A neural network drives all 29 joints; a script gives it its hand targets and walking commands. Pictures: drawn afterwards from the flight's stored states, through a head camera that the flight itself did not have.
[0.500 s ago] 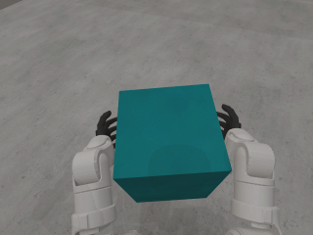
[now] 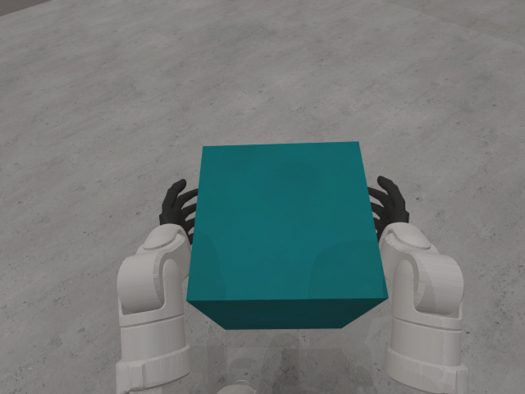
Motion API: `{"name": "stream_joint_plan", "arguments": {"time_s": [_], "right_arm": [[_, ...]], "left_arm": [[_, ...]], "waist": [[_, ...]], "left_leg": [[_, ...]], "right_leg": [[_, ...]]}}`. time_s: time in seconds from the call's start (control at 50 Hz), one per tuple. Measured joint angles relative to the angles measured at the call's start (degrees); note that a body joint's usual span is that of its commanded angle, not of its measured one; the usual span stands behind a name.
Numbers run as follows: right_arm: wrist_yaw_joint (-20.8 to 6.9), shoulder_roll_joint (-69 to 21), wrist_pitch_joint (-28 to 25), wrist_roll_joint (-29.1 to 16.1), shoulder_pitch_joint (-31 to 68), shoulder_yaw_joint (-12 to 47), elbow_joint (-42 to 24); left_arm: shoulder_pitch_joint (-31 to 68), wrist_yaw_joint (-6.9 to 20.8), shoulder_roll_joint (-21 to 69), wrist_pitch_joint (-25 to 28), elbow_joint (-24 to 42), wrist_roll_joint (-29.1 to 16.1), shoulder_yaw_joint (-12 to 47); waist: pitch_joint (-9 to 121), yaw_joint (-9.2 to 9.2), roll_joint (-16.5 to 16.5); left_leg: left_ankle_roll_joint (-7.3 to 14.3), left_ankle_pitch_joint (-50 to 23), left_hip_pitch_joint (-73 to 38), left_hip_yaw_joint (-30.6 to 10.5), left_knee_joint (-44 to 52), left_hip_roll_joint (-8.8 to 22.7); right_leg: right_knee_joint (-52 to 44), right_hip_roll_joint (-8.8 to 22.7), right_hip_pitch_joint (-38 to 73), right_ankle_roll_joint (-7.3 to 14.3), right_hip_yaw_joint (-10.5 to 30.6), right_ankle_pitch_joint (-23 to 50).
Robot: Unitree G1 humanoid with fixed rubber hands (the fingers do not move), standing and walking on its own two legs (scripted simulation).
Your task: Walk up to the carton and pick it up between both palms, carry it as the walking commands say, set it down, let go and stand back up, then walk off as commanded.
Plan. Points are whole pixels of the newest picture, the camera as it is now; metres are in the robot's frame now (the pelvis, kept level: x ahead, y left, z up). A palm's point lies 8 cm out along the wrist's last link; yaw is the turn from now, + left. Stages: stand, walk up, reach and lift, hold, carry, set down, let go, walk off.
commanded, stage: carry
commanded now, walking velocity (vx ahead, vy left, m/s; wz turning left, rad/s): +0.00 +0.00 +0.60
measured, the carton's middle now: (281, 250) +0.34 +0.00 +0.03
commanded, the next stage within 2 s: none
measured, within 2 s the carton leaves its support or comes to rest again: neither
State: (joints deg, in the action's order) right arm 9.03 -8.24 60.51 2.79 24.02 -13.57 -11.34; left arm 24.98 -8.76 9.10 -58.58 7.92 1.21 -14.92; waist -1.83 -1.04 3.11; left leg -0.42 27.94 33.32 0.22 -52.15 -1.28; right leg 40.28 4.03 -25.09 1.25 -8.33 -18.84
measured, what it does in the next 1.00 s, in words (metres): walks backwards, turning left: left foot, then right foot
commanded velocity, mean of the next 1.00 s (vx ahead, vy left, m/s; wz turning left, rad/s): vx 0.00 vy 0.00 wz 0.60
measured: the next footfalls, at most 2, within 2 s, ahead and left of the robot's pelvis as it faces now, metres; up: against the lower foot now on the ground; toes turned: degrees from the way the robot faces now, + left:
left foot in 0.22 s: +0.02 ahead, +0.15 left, +0.00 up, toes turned +15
right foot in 0.54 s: +0.03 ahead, -0.08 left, +0.00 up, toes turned +12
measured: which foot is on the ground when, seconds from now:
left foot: up 0.00-0.20, down 0.22-0.56, up 0.58-0.82, down 0.84-1.00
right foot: down 0.00-0.22, up 0.24-0.52, down 0.54-0.86, up 0.88-1.00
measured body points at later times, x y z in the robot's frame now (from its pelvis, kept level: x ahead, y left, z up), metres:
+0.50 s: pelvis -0.05 +0.02 +0.01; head -0.02 +0.03 +0.46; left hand +0.23 +0.28 +0.11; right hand +0.33 +0.00 +0.10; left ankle -0.02 +0.14 -0.72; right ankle -0.01 -0.09 -0.69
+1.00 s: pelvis -0.12 +0.02 +0.01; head -0.10 +0.04 +0.46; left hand +0.07 +0.35 +0.09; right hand +0.25 +0.11 +0.10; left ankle -0.14 +0.13 -0.72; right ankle -0.04 -0.08 -0.67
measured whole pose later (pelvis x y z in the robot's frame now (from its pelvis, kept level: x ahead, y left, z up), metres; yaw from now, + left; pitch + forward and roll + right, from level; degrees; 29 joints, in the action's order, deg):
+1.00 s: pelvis -0.12 +0.02 +0.01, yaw +35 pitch +3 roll +0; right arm 9.1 -9.4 61.7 4.5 28.4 -14.5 -2.0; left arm 26.5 -8.6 5.8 -62.6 3.6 2.1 -15.9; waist 0.4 -0.8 -0.9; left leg 2.1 14.2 24.7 2.4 -35.7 -0.4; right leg 59.8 6.8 -31.9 -5.8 -6.0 -30.4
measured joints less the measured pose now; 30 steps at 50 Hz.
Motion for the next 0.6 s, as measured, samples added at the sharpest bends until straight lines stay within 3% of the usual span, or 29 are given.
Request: {"name": "stream_joint_plan", "arguments": {"time_s": [0.04, 0.1, 0.18, 0.22, 0.26, 0.3, 0.36, 0.44, 0.54, 0.58, 0.6], "right_arm": [[-0.10, 0.54, 0.78, -0.75, -0.53, -0.13, 0.06], [-0.11, 1.04, 1.27, -1.51, 0.11, -0.04, 1.34], [-0.16, 2.34, 1.70, -2.27, 2.49, 0.26, 3.69], [-0.22, 2.81, 2.03, -2.35, 4.06, 0.34, 5.36], [-0.24, 2.00, 1.28, -1.61, 5.15, 0.45, 7.92], [-0.19, 0.63, 0.94, -0.06, 4.97, 0.33, 9.50], [-0.13, -0.77, 0.96, 1.27, 3.58, -0.43, 9.11], [-0.03, -1.25, 0.72, 1.63, 3.63, -1.28, 6.96], [0.08, -1.01, 0.99, 1.91, 3.91, -1.04, 4.96], [0.00, -0.11, 1.38, 1.47, 3.30, -0.83, 4.32], [-0.09, 0.32, 1.58, 1.07, 2.50, -0.78, 3.92]], "left_arm": [[-1.09, 0.02, 1.30, -0.15, 0.32, 1.09, -0.11], [-2.05, 0.03, 1.81, -0.55, 0.99, 2.11, -0.16], [-1.44, -0.06, 1.33, -1.23, 0.96, 3.20, 0.22], [-0.86, -0.13, 0.82, -1.81, 0.58, 3.57, 0.22], [-0.39, -0.09, -1.12, -2.31, -0.55, 3.03, 0.27], [-0.17, 0.10, -2.52, -3.08, -2.08, 2.11, -0.09], [0.55, 0.12, -3.04, -3.70, -3.77, 1.16, -0.46], [2.25, -0.05, -3.71, -3.07, -4.25, 0.15, 0.13], [3.38, -0.12, -3.98, -2.48, -4.09, -0.74, 0.31], [3.05, -0.10, -2.80, -2.06, -4.14, -0.21, 0.24], [2.59, -0.10, -1.94, -1.92, -4.08, 0.33, 0.25]], "waist": [[0.01, 1.48, -0.63], [0.21, 3.22, -2.06], [1.71, 4.56, -3.56], [2.98, 4.92, -3.60], [3.65, 4.56, -4.88], [3.79, 3.30, -4.67], [3.25, 1.14, -4.22], [2.24, -0.72, -3.28], [2.78, -0.94, -1.49], [2.76, -0.74, 0.03], [2.71, -0.14, -0.25]], "left_leg": [[-0.06, 1.72, 0.97, 2.67, -5.38, 0.64], [-0.34, -0.47, -1.07, 4.80, -4.13, 1.74], [0.00, -3.26, -7.13, 5.73, 6.36, 2.24], [0.17, -10.15, -11.56, 5.95, 15.75, 2.32], [1.41, -12.03, -10.40, 5.86, 14.85, 1.18], [2.35, -10.69, -9.33, 4.88, 13.91, 1.38], [2.55, -12.13, -9.02, 2.80, 15.74, 1.12], [2.46, -14.90, -8.03, 0.20, 17.58, 0.11], [1.57, -16.70, -5.55, -2.81, 17.26, -1.07], [0.88, -14.20, -3.85, -3.50, 14.08, -0.95], [0.45, -8.49, -2.34, -1.90, 9.69, -0.98]], "right_leg": [[-1.72, 1.59, 1.49, 0.10, -1.27, 0.09], [-3.88, 3.70, 3.15, -0.78, -2.60, 1.34], [-2.57, 6.53, 3.05, -2.13, -4.47, 0.94], [0.39, 7.80, 1.96, -3.08, -5.33, -0.43], [5.69, 8.49, -0.57, -4.99, -2.98, -5.75], [14.01, 5.70, -3.93, -6.39, 0.77, -12.45], [20.05, 3.15, -6.54, -7.09, 2.53, -12.57], [16.51, 1.18, -6.08, -6.66, 3.23, -10.25], [-0.58, -1.32, 1.08, -5.04, 2.51, -5.57], [-4.54, -1.73, 2.34, -2.10, 1.14, 2.81], [-3.93, -0.87, 2.20, -1.07, 0.52, 2.97]]}}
